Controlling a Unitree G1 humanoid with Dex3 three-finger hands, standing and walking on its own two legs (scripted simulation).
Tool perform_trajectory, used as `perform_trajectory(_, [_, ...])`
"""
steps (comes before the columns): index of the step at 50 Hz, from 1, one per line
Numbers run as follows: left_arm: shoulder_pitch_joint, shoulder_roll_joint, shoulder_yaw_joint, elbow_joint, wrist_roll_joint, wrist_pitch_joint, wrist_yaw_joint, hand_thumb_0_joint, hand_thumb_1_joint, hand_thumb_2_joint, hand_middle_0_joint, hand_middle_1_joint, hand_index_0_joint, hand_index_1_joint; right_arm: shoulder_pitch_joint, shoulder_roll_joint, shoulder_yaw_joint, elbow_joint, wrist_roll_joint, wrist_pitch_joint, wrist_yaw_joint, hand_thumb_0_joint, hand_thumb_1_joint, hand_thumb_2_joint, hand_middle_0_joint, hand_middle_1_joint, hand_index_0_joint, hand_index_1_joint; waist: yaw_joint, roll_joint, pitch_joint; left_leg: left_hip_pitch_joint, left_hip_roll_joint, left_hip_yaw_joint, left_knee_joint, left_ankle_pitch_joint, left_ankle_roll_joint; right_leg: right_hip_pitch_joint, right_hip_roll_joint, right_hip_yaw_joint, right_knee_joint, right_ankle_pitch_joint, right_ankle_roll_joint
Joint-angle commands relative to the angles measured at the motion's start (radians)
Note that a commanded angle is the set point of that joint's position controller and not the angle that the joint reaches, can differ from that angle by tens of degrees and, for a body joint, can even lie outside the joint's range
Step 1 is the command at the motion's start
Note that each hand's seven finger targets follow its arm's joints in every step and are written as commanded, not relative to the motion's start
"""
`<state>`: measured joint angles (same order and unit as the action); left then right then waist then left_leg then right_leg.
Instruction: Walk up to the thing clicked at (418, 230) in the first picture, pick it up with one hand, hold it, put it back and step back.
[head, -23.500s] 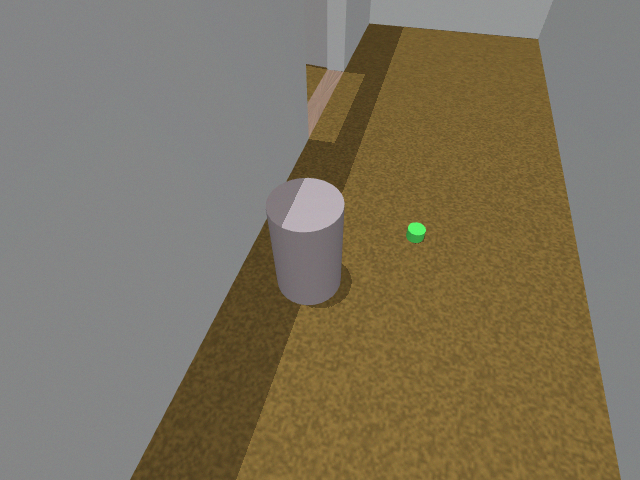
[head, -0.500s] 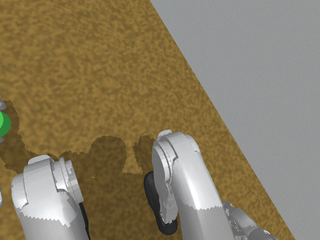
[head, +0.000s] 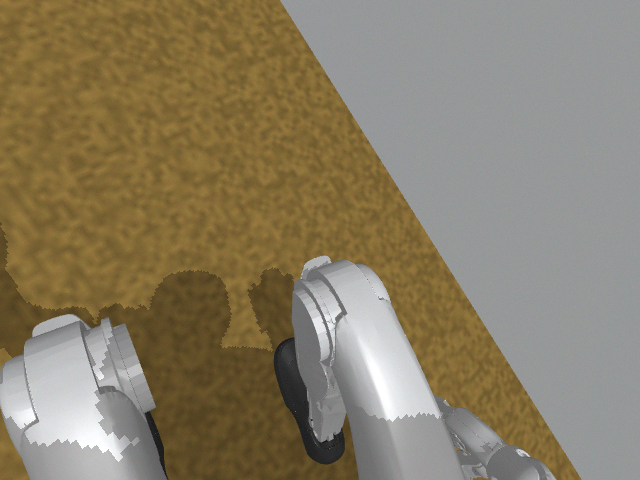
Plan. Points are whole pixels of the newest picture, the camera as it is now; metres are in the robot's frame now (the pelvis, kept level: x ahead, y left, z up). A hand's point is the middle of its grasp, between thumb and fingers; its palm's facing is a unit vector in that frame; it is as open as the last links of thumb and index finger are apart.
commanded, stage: rest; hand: left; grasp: from above
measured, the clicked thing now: out of the picture +0.41 +0.34 -0.26
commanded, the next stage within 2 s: open in 0.18 s
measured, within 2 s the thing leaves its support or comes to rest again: neither
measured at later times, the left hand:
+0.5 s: hand out of the picture +0.39 +0.33 -0.24, palm faces -0.42 -0.20 -0.88, open 10.2 cm
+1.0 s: hand out of the picture +0.39 +0.34 -0.25, palm faces -0.42 -0.20 -0.89, open 13.9 cm
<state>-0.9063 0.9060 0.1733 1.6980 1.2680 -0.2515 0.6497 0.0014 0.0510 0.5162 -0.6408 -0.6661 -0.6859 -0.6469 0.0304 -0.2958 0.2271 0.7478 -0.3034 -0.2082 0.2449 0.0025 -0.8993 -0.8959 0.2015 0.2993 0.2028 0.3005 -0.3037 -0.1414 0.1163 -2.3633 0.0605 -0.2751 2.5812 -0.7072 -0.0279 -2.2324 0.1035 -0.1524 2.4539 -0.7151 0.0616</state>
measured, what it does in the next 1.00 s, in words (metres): stands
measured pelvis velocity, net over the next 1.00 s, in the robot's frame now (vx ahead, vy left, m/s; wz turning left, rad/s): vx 0.00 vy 0.00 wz -0.02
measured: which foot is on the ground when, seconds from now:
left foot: down 0.00-1.00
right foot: down 0.00-1.00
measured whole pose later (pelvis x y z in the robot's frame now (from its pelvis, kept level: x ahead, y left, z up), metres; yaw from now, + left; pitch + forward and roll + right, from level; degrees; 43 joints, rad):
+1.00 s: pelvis +0.00 +0.00 +0.00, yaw -1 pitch +25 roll -13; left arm -0.90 0.95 0.16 1.70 1.24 -0.25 0.67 0.00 -0.46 0.94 -0.12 -0.97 -0.12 -0.97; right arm 0.01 -0.32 0.27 0.72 -0.32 -0.25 0.27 0.00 -0.89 -0.90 0.20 0.30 0.20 0.30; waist -0.31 -0.16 0.15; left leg -2.34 0.06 -0.30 2.58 -0.71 -0.03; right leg -2.20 0.11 -0.17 2.43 -0.71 0.07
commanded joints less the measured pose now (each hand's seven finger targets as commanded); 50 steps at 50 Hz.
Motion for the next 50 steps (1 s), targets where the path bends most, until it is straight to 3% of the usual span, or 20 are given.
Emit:
perform_trajectory(1, [-0.210,0.256,0.019,-0.116,-0.013,-0.007,0.053,0.000,0.533,0.691,-0.880,-0.703,-0.908,-0.672,0.145,-0.313,-0.078,-0.007,0.009,-0.012,-0.013,0.000,-0.897,-0.898,0.200,0.300,0.200,0.300,0.005,0.486,-0.657,0.499,0.012,0.129,-0.251,0.211,0.030,0.332,0.030,-0.123,-0.227,0.288,-0.076])
perform_trajectory(5, [-0.231,0.235,-0.008,-0.106,-0.011,-0.001,0.064,0.000,0.530,0.700,-0.886,-0.695,-0.910,-0.668,0.142,-0.309,-0.065,-0.003,0.006,-0.016,-0.005,0.000,-0.897,-0.899,0.200,0.300,0.200,0.300,-0.009,0.476,-0.631,0.478,0.016,0.126,-0.240,0.200,0.033,0.329,0.036,-0.117,-0.228,0.291,-0.074])
perform_trajectory(6, [-0.212,0.277,0.035,-0.090,-0.016,0.001,0.075,0.000,0.532,0.724,-0.891,-0.702,-0.912,-0.679,0.145,-0.321,-0.069,-0.004,0.002,-0.017,-0.006,0.000,-0.898,-0.899,0.200,0.300,0.200,0.300,-0.012,0.474,-0.633,0.481,0.016,0.127,-0.236,0.213,0.033,0.346,0.035,-0.119,-0.231,0.303,-0.072])
perform_trajectory(7, [-0.229,0.242,-0.007,-0.100,-0.013,0.005,0.073,0.000,0.541,0.730,-0.894,-0.694,-0.914,-0.672,0.136,-0.314,-0.065,-0.008,0.002,-0.020,-0.004,0.000,-0.896,-0.898,0.201,0.300,0.200,0.300,-0.015,0.479,-0.629,0.478,0.015,0.126,-0.238,0.199,0.032,0.334,0.035,-0.116,-0.228,0.288,-0.075])
perform_trajectory(11, [-0.224,0.277,0.011,-0.062,-0.019,0.011,0.067,0.000,0.543,0.713,-0.905,-0.688,-0.925,-0.667,0.142,-0.334,-0.063,-0.010,0.003,-0.034,0.001,0.000,-0.900,-0.900,0.200,0.300,0.200,0.300,-0.024,0.461,-0.594,0.473,0.015,0.121,-0.236,0.191,0.034,0.323,0.032,-0.126,-0.229,0.280,-0.072])
perform_trajectory(13, [-0.238,0.276,0.002,-0.065,-0.022,0.008,0.067,0.000,0.559,0.687,-0.915,-0.673,-0.937,-0.649,0.128,-0.335,-0.063,-0.007,0.002,-0.042,0.003,0.000,-0.900,-0.900,0.200,0.300,0.200,0.300,-0.024,0.469,-0.569,0.462,0.016,0.117,-0.249,0.157,0.030,0.303,0.031,-0.133,-0.230,0.240,-0.075])
perform_trajectory(14, [-0.221,0.234,-0.030,-0.069,-0.020,0.010,0.063,0.000,0.560,0.693,-0.914,-0.673,-0.936,-0.650,0.126,-0.330,-0.057,-0.021,0.001,-0.040,0.004,0.000,-0.898,-0.900,0.200,0.300,0.200,0.300,-0.020,0.466,-0.583,0.469,0.015,0.113,-0.255,0.159,0.031,0.313,0.037,-0.128,-0.237,0.241,-0.078])
perform_trajectory(15, [-0.211,0.272,0.004,-0.064,-0.028,0.008,0.069,0.000,0.480,0.681,-0.834,-0.665,-0.856,-0.646,0.128,-0.334,-0.057,-0.015,0.001,-0.039,0.002,0.000,-0.889,-0.896,0.201,0.301,0.201,0.301,-0.019,0.455,-0.596,0.468,0.017,0.115,-0.250,0.166,0.032,0.338,0.037,-0.128,-0.238,0.252,-0.075])
perform_trajectory(18, [-0.232,0.247,-0.030,-0.085,-0.032,0.004,0.059,0.000,0.240,0.611,-0.594,-0.660,-0.616,-0.635,0.126,-0.331,-0.049,-0.026,0.000,-0.040,0.007,0.000,-0.889,-0.896,0.201,0.301,0.201,0.301,-0.019,0.453,-0.605,0.463,0.017,0.115,-0.242,0.180,0.037,0.343,0.040,-0.121,-0.244,0.269,-0.072])
perform_trajectory(19, [-0.221,0.296,0.010,-0.063,-0.030,0.005,0.064,0.000,0.160,0.594,-0.514,-0.654,-0.536,-0.628,0.143,-0.340,-0.053,-0.017,0.003,-0.041,0.004,0.000,-0.889,-0.896,0.201,0.301,0.201,0.301,-0.027,0.447,-0.607,0.467,0.017,0.115,-0.234,0.192,0.037,0.346,0.034,-0.127,-0.237,0.285,-0.069])
perform_trajectory(20, [-0.229,0.264,-0.024,-0.065,-0.025,0.005,0.055,0.000,0.080,0.573,-0.456,-0.661,-0.485,-0.630,0.138,-0.337,-0.050,-0.031,0.004,-0.043,0.008,0.000,-0.889,-0.896,0.201,0.301,0.201,0.301,-0.034,0.450,-0.590,0.468,0.016,0.115,-0.233,0.192,0.035,0.332,0.031,-0.128,-0.228,0.282,-0.070])
perform_trajectory(22, [-0.215,0.297,0.015,-0.070,-0.030,0.002,0.064,0.000,-0.080,0.636,-0.403,-0.695,-0.423,-0.674,0.141,-0.337,-0.048,-0.016,-0.002,-0.040,0.005,0.000,-0.888,-0.896,0.201,0.301,0.201,0.301,-0.023,0.465,-0.589,0.471,0.018,0.110,-0.249,0.184,0.032,0.336,0.034,-0.135,-0.238,0.270,-0.072])
perform_trajectory(24, [-0.226,0.281,-0.012,-0.069,-0.019,0.001,0.060,0.000,-0.191,0.692,-0.350,-0.728,-0.363,-0.714,0.122,-0.338,-0.048,-0.024,0.000,-0.041,0.005,0.000,-0.888,-0.897,0.201,0.301,0.201,0.301,-0.026,0.466,-0.575,0.462,0.019,0.112,-0.245,0.166,0.032,0.323,0.034,-0.129,-0.231,0.254,-0.075])
perform_trajectory(31, [-0.223,0.248,-0.041,-0.086,-0.023,-0.002,0.055,0.000,-0.336,0.814,-0.231,-0.839,-0.239,-0.830,0.129,-0.340,-0.049,-0.029,0.002,-0.048,0.011,0.000,-0.888,-0.897,0.201,0.301,0.201,0.301,-0.025,0.487,-0.590,0.491,0.019,0.105,-0.255,0.178,0.026,0.326,0.038,-0.134,-0.227,0.262,-0.079])
perform_trajectory(32, [-0.212,0.283,-0.006,-0.065,-0.027,0.001,0.058,0.000,-0.356,0.830,-0.218,-0.849,-0.224,-0.842,0.140,-0.346,-0.048,-0.021,0.000,-0.050,0.013,0.000,-0.889,-0.897,0.201,0.301,0.201,0.301,-0.032,0.477,-0.587,0.497,0.019,0.101,-0.252,0.193,0.025,0.322,0.032,-0.146,-0.219,0.281,-0.074])
perform_trajectory(36, [-0.225,0.249,-0.031,-0.101,-0.040,-0.002,0.055,0.000,-0.461,0.914,-0.128,-0.931,-0.132,-0.925,0.122,-0.343,-0.047,-0.022,0.003,-0.058,0.015,0.000,-0.887,-0.897,0.201,0.301,0.201,0.301,-0.025,0.484,-0.598,0.503,0.021,0.101,-0.255,0.202,0.023,0.333,0.037,-0.141,-0.228,0.287,-0.074])
perform_trajectory(39, [-0.189,0.268,-0.008,-0.079,-0.038,0.001,0.054,0.000,-0.494,0.944,-0.086,-0.989,-0.095,-0.978,0.131,-0.343,-0.048,-0.018,0.000,-0.051,0.014,0.000,-0.887,-0.897,0.202,0.301,0.201,0.301,-0.013,0.493,-0.602,0.490,0.021,0.107,-0.258,0.210,0.025,0.350,0.038,-0.138,-0.233,0.294,-0.075])
perform_trajectory(41, [-0.222,0.257,-0.032,-0.087,-0.032,0.000,0.044,0.000,-0.513,0.966,-0.076,-0.993,-0.081,-0.987,0.142,-0.341,-0.044,-0.031,-0.003,-0.049,0.018,0.000,-0.886,-0.897,0.201,0.301,0.201,0.301,-0.037,0.477,-0.594,0.483,0.021,0.111,-0.235,0.210,0.032,0.353,0.037,-0.130,-0.235,0.307,-0.069])
perform_trajectory(43, [-0.243,0.275,-0.012,-0.131,-0.048,-0.010,0.049,0.000,-0.518,0.967,-0.068,-1.003,-0.074,-0.994,0.131,-0.341,-0.044,-0.029,0.005,-0.049,0.014,0.000,-0.887,-0.897,0.201,0.301,0.201,0.301,-0.018,0.494,-0.608,0.487,0.020,0.105,-0.252,0.200,0.028,0.343,0.035,-0.135,-0.231,0.289,-0.075])
perform_trajectory(50, [-0.207,0.295,0.011,-0.094,-0.030,-0.008,0.052,0.000,-0.506,0.963,-0.063,-1.007,-0.071,-0.996,0.149,-0.347,-0.041,-0.023,-0.004,-0.042,0.012,0.000,-0.884,-0.896,0.201,0.301,0.201,0.301,-0.027,0.487,-0.590,0.485,0.019,0.106,-0.251,0.205,0.028,0.341,0.033,-0.141,-0.231,0.293,-0.073])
